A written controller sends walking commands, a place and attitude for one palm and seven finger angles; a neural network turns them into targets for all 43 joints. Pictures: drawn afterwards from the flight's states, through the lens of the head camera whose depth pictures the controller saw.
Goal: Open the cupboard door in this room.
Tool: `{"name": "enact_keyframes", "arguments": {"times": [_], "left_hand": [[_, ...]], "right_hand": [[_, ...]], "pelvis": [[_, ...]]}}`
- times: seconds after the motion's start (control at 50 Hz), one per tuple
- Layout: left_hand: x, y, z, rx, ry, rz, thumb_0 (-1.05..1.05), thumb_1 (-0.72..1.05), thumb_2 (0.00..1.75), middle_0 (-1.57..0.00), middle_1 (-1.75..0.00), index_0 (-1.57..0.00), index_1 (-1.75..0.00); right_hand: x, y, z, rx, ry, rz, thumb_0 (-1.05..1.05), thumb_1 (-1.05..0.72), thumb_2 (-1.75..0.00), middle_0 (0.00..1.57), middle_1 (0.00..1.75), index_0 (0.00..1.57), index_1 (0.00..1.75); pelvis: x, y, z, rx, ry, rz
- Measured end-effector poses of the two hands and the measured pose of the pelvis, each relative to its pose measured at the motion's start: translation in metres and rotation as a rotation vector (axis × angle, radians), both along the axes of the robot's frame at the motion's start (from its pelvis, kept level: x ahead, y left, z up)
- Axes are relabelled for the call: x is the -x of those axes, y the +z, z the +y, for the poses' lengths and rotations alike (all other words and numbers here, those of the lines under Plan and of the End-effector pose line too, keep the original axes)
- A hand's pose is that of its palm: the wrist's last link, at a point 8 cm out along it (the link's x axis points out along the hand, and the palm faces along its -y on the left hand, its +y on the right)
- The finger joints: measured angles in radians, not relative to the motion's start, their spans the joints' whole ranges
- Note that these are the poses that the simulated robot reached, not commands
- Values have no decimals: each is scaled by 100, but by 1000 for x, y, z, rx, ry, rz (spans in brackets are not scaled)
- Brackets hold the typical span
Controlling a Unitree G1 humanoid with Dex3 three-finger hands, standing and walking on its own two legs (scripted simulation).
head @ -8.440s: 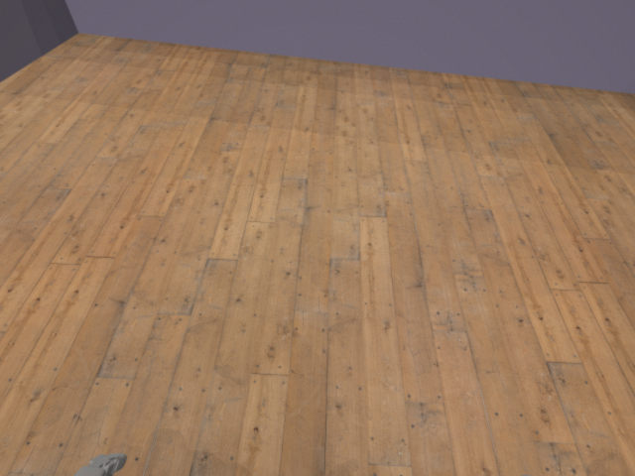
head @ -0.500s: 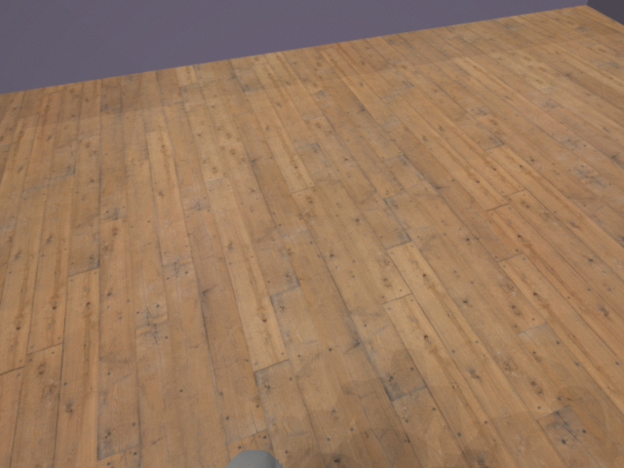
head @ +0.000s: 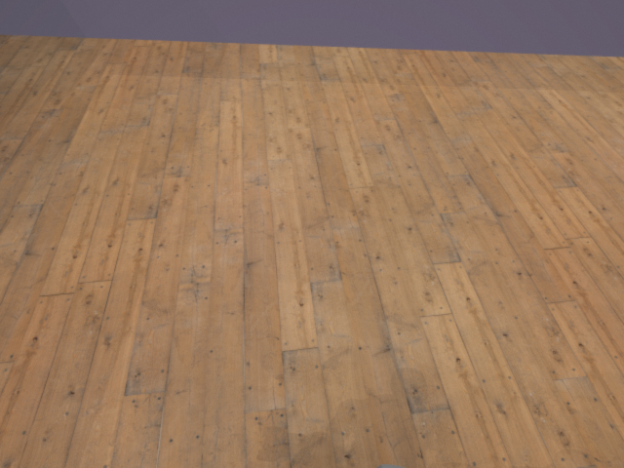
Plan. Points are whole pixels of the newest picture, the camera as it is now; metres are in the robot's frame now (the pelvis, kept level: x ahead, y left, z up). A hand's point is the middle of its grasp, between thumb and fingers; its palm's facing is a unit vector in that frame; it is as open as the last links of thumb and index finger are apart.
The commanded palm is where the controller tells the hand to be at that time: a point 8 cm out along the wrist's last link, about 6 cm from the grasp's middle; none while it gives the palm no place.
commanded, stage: turn or walk to find it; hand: left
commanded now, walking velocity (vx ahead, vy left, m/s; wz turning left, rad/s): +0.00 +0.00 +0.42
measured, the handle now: out of the picture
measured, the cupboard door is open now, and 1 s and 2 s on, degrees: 0 0 0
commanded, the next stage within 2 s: none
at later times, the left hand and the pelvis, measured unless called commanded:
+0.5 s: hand out of the picture -0.03 +0.17 -0.16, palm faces +0.26 -0.93 -0.24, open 7.3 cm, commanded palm none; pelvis -0.03 -0.03 +0.00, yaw +14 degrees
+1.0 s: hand out of the picture -0.05 +0.21 -0.15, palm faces +0.43 -0.86 -0.27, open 7.3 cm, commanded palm none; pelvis -0.06 -0.02 +0.00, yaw +25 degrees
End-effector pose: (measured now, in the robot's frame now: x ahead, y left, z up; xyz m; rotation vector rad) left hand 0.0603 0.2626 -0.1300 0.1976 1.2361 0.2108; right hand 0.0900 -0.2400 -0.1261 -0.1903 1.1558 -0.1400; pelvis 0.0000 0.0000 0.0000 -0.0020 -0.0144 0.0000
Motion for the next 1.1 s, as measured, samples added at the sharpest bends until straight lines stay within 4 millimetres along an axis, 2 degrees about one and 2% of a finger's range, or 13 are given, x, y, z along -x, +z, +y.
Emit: {"name": "enact_keyframes", "arguments": {"times": [0.08, 0.14, 0.26, 0.38, 0.48, 0.6, 0.68, 0.78, 0.88, 1.02, 1.1], "left_hand": [[-10, 6, -18, -13, -5, -58, 0, 91, 89, -20, -30, -20, -30], [-9, 9, -34, -32, -3, -103, 0, 91, 89, -20, -30, -20, -30], [24, 18, -56, -27, 60, -96, 0, 91, 89, -20, -30, -21, -30], [60, 13, -64, -2, 134, -44, 0, 91, 89, -20, -30, -21, -30], [99, 2, -55, 19, 210, 2, 0, 91, 89, -20, -30, -21, -30], [154, -25, -25, 46, 314, 67, 0, 91, 89, -20, -30, -21, -30], [176, -25, -9, 45, 352, 118, 1, 91, 89, -20, -30, -20, -30], [177, -12, 1, 33, 377, 70, 1, 91, 89, -20, -30, -20, -30], [164, -2, 0, 9, 387, 6, 1, 91, 89, -20, -30, -20, -30], [139, 9, -22, -33, 387, -87, 0, 91, 89, -20, -30, -20, -30], [144, 14, -45, -58, 405, -120, 0, 91, 89, -20, -30, -20, -30]], "right_hand": [[17, -14, -13, -24, -2, 40, 0, -91, -90, 21, 30, 20, 30], [29, -29, -28, -44, -4, 72, 0, -91, -90, 21, 30, 20, 30], [44, -30, -48, -40, 33, 155, 0, -91, -90, 20, 30, 20, 30], [50, -23, -53, -15, 84, 208, 0, -91, -90, 20, 29, 20, 30], [35, -18, -39, 15, 157, 211, 0, -91, -90, 20, 29, 20, 30], [-1, -13, 2, 53, 266, 94, 0, -91, -90, 20, 29, 20, 30], [-12, -1, 26, 53, 312, 30, 0, -91, -90, 20, 29, 20, 30], [-16, 6, 44, 37, 355, 15, 0, -91, -90, 21, 30, 20, 30], [-12, 1, 44, 13, 374, 25, 0, -91, -90, 21, 30, 20, 30], [1, -20, 15, -13, 384, 92, 0, -91, -90, 21, 30, 20, 30], [3, -34, -6, -17, 399, 138, 0, -91, -90, 21, 30, 20, 30]], "pelvis": [[6, -4, -14, -11, 32, 3], [11, -11, -27, -19, 58, 4], [19, -4, -40, -30, 129, -7], [24, 1, -43, -33, 189, -1], [31, -1, -34, -27, 239, 5], [46, -15, -10, -2, 298, 6], [53, -9, -2, 3, 314, -1], [58, 0, 2, 11, 349, 1], [61, 1, -3, 6, 387, 4], [62, -5, -29, -12, 449, 14], [62, -9, -45, -16, 498, 8]]}}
